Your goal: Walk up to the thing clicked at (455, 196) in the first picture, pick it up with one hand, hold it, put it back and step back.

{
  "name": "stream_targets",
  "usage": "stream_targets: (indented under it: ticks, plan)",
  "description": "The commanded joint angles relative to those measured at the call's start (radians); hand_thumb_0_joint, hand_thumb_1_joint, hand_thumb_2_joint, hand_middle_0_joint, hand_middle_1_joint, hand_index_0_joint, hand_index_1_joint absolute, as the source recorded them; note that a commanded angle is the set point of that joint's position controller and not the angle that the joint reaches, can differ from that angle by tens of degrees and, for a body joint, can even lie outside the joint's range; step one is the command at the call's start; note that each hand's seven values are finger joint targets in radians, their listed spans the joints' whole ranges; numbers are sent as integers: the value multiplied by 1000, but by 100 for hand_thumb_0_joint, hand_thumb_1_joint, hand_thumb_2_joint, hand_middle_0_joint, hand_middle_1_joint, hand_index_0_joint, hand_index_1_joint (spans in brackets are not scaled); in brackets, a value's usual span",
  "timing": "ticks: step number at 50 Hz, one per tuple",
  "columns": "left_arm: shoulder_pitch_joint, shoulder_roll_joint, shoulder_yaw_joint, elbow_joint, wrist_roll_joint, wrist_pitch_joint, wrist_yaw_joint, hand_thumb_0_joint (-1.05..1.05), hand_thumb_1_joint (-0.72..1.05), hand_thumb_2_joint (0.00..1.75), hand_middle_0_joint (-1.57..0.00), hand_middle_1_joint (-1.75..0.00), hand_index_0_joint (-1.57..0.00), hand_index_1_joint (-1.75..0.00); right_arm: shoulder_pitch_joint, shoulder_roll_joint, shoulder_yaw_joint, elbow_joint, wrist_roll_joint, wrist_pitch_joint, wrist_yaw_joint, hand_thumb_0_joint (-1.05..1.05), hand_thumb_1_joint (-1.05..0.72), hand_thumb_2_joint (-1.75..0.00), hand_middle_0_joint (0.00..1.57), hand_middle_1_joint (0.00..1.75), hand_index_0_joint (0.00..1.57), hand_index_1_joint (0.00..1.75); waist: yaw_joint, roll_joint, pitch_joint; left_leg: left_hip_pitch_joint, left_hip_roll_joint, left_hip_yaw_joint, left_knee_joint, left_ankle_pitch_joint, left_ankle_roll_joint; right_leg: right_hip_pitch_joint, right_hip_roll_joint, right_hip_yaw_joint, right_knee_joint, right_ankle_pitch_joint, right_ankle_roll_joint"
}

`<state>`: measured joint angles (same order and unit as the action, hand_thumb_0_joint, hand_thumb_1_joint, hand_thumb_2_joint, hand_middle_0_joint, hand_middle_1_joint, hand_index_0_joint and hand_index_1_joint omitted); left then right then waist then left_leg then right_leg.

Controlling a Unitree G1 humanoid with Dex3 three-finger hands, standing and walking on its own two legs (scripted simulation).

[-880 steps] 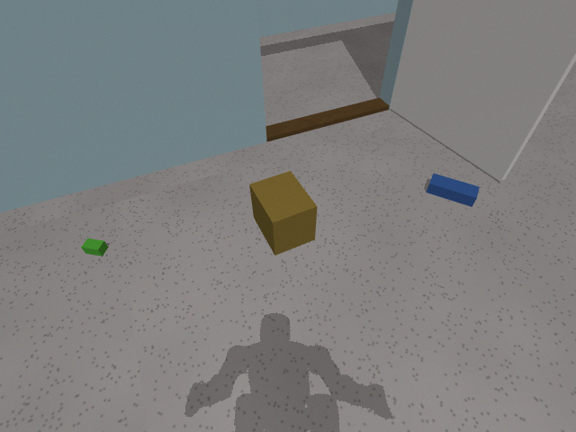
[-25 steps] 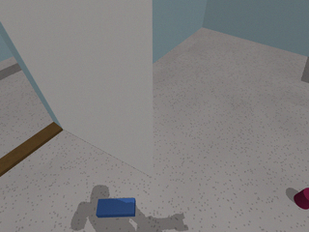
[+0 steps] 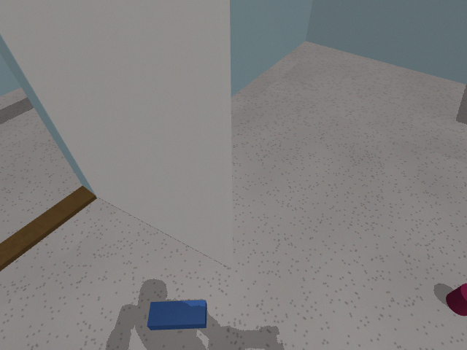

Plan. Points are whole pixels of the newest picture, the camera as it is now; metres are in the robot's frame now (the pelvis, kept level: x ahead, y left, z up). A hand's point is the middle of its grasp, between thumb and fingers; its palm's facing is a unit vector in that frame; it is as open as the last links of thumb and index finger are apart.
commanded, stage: walk up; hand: left
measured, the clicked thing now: (178, 314) +0.40 +0.25 -0.75
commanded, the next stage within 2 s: stand in 0.34 s
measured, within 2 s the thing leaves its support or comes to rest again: neither
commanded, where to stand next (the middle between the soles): +0.05 +0.00 m, yaw +1 degrees
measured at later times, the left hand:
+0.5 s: hand out of the picture +0.10 +0.25 -0.16, palm faces -0.03 -0.94 -0.33, open 7.4 cm
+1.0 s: hand out of the picture +0.11 +0.26 -0.16, palm faces -0.03 -0.94 -0.34, open 7.4 cm
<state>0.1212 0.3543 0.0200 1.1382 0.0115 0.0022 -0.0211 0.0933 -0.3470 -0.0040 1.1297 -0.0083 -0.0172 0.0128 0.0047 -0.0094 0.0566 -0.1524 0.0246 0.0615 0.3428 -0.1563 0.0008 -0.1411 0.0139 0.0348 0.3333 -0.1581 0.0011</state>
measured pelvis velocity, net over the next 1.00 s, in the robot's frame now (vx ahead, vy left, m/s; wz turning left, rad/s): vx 0.03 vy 0.00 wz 0.02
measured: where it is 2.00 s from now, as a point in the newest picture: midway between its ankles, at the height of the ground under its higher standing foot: outside the picture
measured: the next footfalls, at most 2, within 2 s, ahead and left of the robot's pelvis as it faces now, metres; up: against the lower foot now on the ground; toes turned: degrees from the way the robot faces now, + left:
none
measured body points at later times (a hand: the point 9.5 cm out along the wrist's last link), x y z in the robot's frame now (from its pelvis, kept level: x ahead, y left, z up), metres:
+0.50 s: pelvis +0.01 +0.00 +0.00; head +0.02 +0.00 +0.45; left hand +0.10 +0.30 -0.13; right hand +0.10 -0.30 -0.13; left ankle +0.02 +0.12 -0.75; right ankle +0.02 -0.12 -0.75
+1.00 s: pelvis +0.03 +0.00 +0.00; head +0.04 +0.01 +0.45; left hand +0.11 +0.30 -0.13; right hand +0.11 -0.30 -0.13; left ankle +0.02 +0.12 -0.75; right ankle +0.02 -0.12 -0.75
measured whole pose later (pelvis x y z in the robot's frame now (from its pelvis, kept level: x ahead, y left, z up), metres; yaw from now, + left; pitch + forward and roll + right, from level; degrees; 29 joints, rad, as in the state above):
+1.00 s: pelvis +0.03 +0.00 +0.00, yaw +1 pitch -1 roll +0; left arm 0.11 0.36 -0.01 1.13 0.01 -0.02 0.00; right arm 0.09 -0.34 0.00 1.15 -0.01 -0.01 0.01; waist -0.01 -0.01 0.04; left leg -0.10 0.01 0.05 0.31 -0.18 0.00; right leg -0.09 0.00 0.02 0.30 -0.19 0.01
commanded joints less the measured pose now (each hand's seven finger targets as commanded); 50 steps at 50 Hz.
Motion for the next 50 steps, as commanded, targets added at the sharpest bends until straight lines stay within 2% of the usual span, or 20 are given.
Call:
stream_targets:
  ticks: [1,11,14,16,17,20,23,26,33,36,42,49,50]
  plan:
    - [-57,205,34,-70,-7,-22,14,0,90,90,-20,-30,-20,-30,-58,-225,-47,-65,5,-27,-17,0,-90,-90,20,30,20,30,-9,14,-81,62,123,-132,-73,-8,25,-35,-121,114,-61,65,-32]
    - [-51,201,31,-66,-8,-19,17,0,90,90,-20,-30,-20,-30,-63,-222,-49,-64,4,-27,-19,0,-90,-90,20,30,20,30,-7,16,-110,97,130,-119,-71,81,26,-15,-123,108,-50,137,-28]
    - [-61,202,31,-67,-8,-17,18,0,90,90,-20,-30,-20,-30,-67,-229,-52,-64,4,-26,-20,0,-90,-90,20,30,20,30,-10,20,-94,86,129,-119,-74,81,25,-15,-121,106,-46,145,-27]
    - [-55,201,29,-68,-7,-16,19,0,90,90,-20,-30,-20,-30,-76,-229,-53,-66,3,-24,-20,0,-90,-90,20,30,20,30,-7,19,-89,82,132,-119,-79,61,29,-17,-118,103,-51,128,-26]
    - [-53,195,20,-67,-2,-26,20,0,90,90,-20,-30,-20,-30,-62,-211,-44,-53,-2,-20,-19,0,-90,-90,20,30,20,30,-7,36,-128,85,127,-116,-84,39,24,25,-134,102,-68,84,-24]
    - [-63,208,21,-67,1,-32,22,0,90,90,-20,-30,-20,-30,-68,-208,-43,-52,-3,-19,-17,0,-90,-90,20,30,20,30,-10,19,-98,88,120,-118,-93,22,18,-10,-130,107,-73,52,-25]
    - [-65,210,17,-67,0,-37,25,0,90,90,-20,-30,-20,-30,-61,-212,-42,-47,0,-19,-15,0,-90,-90,20,30,20,30,-13,-5,-80,81,121,-118,-86,50,20,-6,-137,104,-79,81,-24]
    - [-60,212,16,-67,-2,-37,25,0,90,90,-20,-30,-20,-30,-58,-216,-43,-45,-2,-20,-15,0,-90,-90,20,30,20,30,-12,1,-61,81,121,-121,-92,42,19,-24,-133,104,-78,58,-23]
    - [-53,210,13,-67,-4,-42,28,0,90,90,-20,-30,-20,-30,-51,-212,-41,-40,0,-21,-14,0,-90,-90,20,30,20,30,-12,-5,-86,91,121,-125,-86,99,17,16,-138,95,-75,122,-21]
    - [-59,215,14,-69,-5,-41,30,0,90,90,-20,-30,-20,-30,-45,-210,-39,-38,-1,-17,-15,0,-90,-90,20,30,20,30,-13,-5,-82,82,117,-124,-85,82,15,17,-137,92,-79,103,-21]
    - [-52,214,12,-70,-6,-41,33,0,90,90,-20,-30,-20,-30,-42,-214,-41,-39,-2,-19,-18,0,-90,-90,20,30,20,30,-14,16,-127,116,124,-118,-67,191,17,53,-145,84,-58,214,-22]
    - [-51,211,12,-68,-5,-37,35,0,90,90,-20,-30,-20,-30,-34,-215,-39,-37,0,-15,-22,0,-90,-90,20,30,20,30,-16,24,-108,113,124,-116,-64,200,18,51,-145,80,-64,218,-20]
    - [-52,214,14,-71,-5,-37,35,0,90,90,-20,-30,-20,-30,-34,-216,-40,-40,-3,-17,-23,0,-90,-90,20,30,20,30,-15,36,-127,126,126,-114,-62,232,18,65,-147,80,-56,240,-22]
